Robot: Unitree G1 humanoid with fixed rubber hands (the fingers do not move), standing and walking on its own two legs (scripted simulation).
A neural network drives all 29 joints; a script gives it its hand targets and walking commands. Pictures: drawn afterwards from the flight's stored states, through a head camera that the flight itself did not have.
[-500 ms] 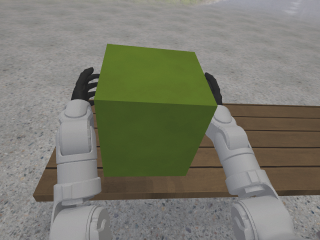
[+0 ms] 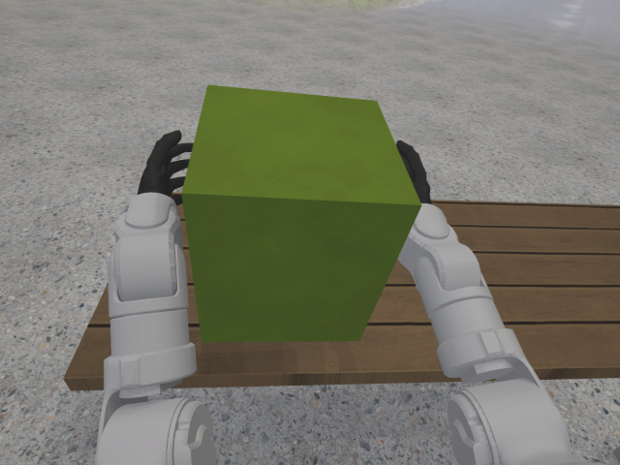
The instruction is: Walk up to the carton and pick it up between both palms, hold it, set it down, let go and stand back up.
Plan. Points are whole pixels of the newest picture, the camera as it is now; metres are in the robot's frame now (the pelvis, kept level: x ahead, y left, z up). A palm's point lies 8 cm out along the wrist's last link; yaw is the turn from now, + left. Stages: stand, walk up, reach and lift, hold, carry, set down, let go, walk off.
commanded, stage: hold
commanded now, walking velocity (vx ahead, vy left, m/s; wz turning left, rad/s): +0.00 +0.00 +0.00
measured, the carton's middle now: (289, 221) +0.38 +0.01 +0.18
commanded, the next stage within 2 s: set down in 0.56 s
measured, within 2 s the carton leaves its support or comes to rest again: neither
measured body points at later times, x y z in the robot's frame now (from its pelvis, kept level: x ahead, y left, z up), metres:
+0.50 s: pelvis +0.00 +0.00 +0.00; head -0.05 +0.03 +0.45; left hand +0.37 +0.16 +0.22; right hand +0.38 -0.15 +0.21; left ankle +0.04 +0.13 -0.75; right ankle +0.00 -0.11 -0.75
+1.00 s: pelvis +0.01 +0.00 +0.00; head -0.04 +0.03 +0.45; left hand +0.39 +0.17 +0.22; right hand +0.39 -0.14 +0.20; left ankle +0.04 +0.13 -0.75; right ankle +0.00 -0.11 -0.75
